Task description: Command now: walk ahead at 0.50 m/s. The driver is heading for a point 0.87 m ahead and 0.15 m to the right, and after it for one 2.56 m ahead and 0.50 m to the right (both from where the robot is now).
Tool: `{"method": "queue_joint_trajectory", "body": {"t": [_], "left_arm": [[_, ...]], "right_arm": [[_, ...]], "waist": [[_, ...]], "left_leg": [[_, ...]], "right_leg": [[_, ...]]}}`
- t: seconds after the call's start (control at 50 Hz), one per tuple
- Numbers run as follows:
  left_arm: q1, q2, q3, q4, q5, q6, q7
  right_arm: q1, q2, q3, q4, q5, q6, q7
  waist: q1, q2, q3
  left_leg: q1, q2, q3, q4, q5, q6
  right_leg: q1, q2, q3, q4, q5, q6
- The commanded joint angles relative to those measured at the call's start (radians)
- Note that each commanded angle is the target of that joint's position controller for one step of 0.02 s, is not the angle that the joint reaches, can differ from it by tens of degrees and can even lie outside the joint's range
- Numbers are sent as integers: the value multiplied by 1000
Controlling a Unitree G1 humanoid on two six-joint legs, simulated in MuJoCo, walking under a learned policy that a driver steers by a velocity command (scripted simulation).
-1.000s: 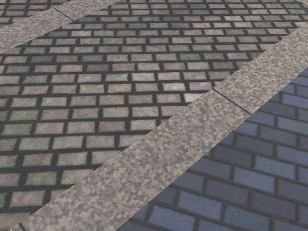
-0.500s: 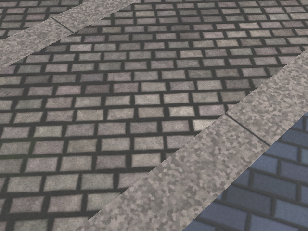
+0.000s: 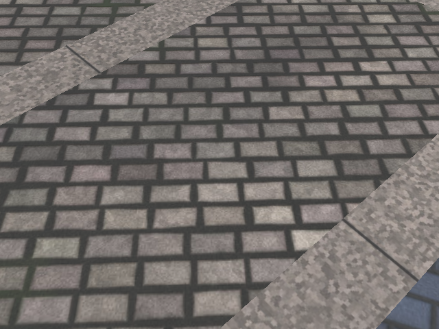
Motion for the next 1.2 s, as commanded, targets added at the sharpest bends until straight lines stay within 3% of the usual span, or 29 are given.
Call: {"method": "queue_joint_trajectory", "body": {"t": [0.02, 0.1, 0.2, 0.32, 0.38, 0.4, 0.42, 0.44, 0.46, 0.48, 0.5, 0.52, 0.56, 0.6, 0.68, 0.78, 0.9, 0.96, 0.98, 1.0, 1.02, 1.04, 1.06, 1.08, 1.1, 1.14, 1.2], "left_arm": [[61, 26, 12, -45, 25, 15, -14], [-57, 38, 16, -93, 26, 41, -27], [-278, 37, 5, -169, 12, 41, -32], [-429, 48, 0, -226, 7, 29, -31], [-375, 66, 10, -221, 8, 15, -24], [-284, 80, 19, -192, 9, 9, -17], [-119, 97, 32, -135, 15, 0, -9], [61, 160, 54, -91, 39, -9, 2], [158, 271, 83, -81, 54, -7, 3], [80, 230, 75, -88, 16, 11, -6], [-41, 186, 60, -105, 2, 11, -9], [-97, 125, 44, -111, 4, 3, -14], [-109, 60, 22, -87, -1, -9, -8], [-52, 69, 21, -61, 0, -24, -3], [22, 102, 22, -39, -3, -30, 0], [107, 99, 13, -23, -3, -27, 1], [183, 111, 13, 12, 10, -21, 14], [141, 133, 19, 13, 15, -18, 21], [126, 142, 22, 13, 14, -14, 20], [108, 137, 19, 7, 8, -11, 18], [107, 102, 7, -29, -2, -12, 15], [236, 7, -6, -33, -41, -9, 4], [142, 107, 18, -30, -14, 0, 8], [54, 106, 22, -59, -11, -3, 3], [27, 85, 20, -61, -11, -4, 1], [58, 52, 20, -48, 14, 23, -10], [15, 38, 23, -68, 19, 52, -24]], "right_arm": [[115, -32, 3, 17, 8, -19, -7], [207, -81, -1, 49, 8, -36, -12], [299, -76, 11, 64, 10, -33, -11], [393, -90, 10, 98, -1, -29, -25], [359, -110, 4, 99, -7, -25, -33], [345, -121, 0, 99, -8, -22, -34], [325, -123, 0, 96, -3, -18, -32], [317, -100, 9, 71, 7, -18, -28], [431, 2, 28, 47, 54, -18, -15], [371, -92, 2, 55, 26, -17, -16], [276, -95, -3, 20, 18, -17, -14], [226, -82, -1, 9, 14, -22, -11], [243, -42, 1, 16, -10, 2, -3], [251, -23, 2, 18, -20, 23, 7], [91, -42, -1, -37, -17, 42, 17], [-100, -34, 12, -100, -3, 39, 20], [-229, -46, 16, -153, -1, 25, 18], [-147, -65, 5, -138, -1, 12, 9], [-33, -79, -6, -101, -3, 5, 1], [143, -106, -21, -41, -13, -5, -8], [326, -193, -45, -8, -39, -13, -19], [336, -270, -63, -6, -38, -6, -11], [231, -212, -53, -26, -3, 6, -5], [123, -145, -32, -46, 3, 3, -3], [81, -95, -18, -46, -2, -5, 1], [88, -47, -1, -23, 3, -19, -10], [158, -74, -4, 4, 8, -41, -18]], "waist": [[12, 75, -29], [17, 68, 7], [-35, 78, 38], [-75, 91, 54], [-30, 96, 26], [9, 101, -22], [79, 72, -105], [139, 21, -219], [109, -212, -367], [89, -89, -344], [43, -48, -180], [22, 1, -104], [-41, -15, -45], [-55, -31, -41], [-40, -33, 4], [7, -37, 30], [37, -49, 52], [-18, -59, 13], [-66, -54, -46], [-137, -21, -139], [-189, 79, -270], [-120, 299, -365], [-101, 103, -266], [-70, 66, -128], [-44, 33, -66], [2, 72, -34], [15, 74, -14]], "left_leg": [[134, 280, -322, -322, 50, 111], [138, 245, -234, -359, 171, 115], [207, 211, -171, -369, 283, 93], [396, 262, -161, -317, 406, 101], [440, 278, -136, -202, 657, 82], [435, 270, -124, -95, 778, 70], [387, 233, -91, 88, 787, 50], [191, 193, -67, 347, 529, 31], [-187, 8, -10, 773, -128, -21], [-293, 1, -159, 879, -327, -4], [-341, 60, -173, 866, -240, 2], [-315, 94, -171, 807, -172, 2], [-220, 136, -165, 704, -124, -11], [-195, 137, -146, 667, -115, -30], [-317, 166, -113, 538, 9, -63], [-352, 151, -74, 294, 136, -80], [-349, 110, -48, 129, 97, -37], [-186, 53, -22, 63, -10, 13], [-50, 18, -7, 25, -15, 33], [178, 21, -18, -22, 33, 61], [444, 251, -271, -31, -36, 116], [656, 506, -760, -174, -95, 255], [538, 450, -720, -217, -203, 208], [379, 417, -555, -248, -188, 166], [267, 373, -445, -289, -96, 126], [155, 309, -284, -327, 1, 66], [151, 296, -182, -347, 136, 56]], "right_leg": [[-185, -85, 44, -5, 67, 9], [-279, -105, 6, -105, 161, 45], [-333, -97, -41, -371, 316, 69], [-335, -56, -67, -561, 302, 31], [-211, -9, -86, -627, 190, -15], [-94, 26, -98, -652, 164, -34], [102, 52, -112, -716, 208, -58], [373, -93, 43, -720, 164, -105], [681, -410, 546, -800, 76, -260], [613, -398, 673, -901, 49, -248], [463, -363, 494, -915, 46, -211], [336, -321, 390, -953, 133, -179], [182, -234, 231, -1000, 228, -110], [155, -219, 185, -1013, 333, -118], [176, -190, 117, -1064, 357, -114], [253, -171, 67, -1070, 445, -98], [424, -218, 51, -1006, 593, -107], [447, -226, 21, -871, 878, -82], [437, -209, 4, -740, 977, -69], [347, -167, -31, -541, 917, -48], [128, -111, -69, -232, 553, -26], [-222, 87, -62, 112, -204, 7], [-299, 19, 70, 163, -136, -13], [-308, -22, 72, 123, -33, -16], [-269, -56, 70, 67, 29, -15], [-186, -84, 66, -2, 70, 0], [-228, -89, 52, -29, 118, 15]]}}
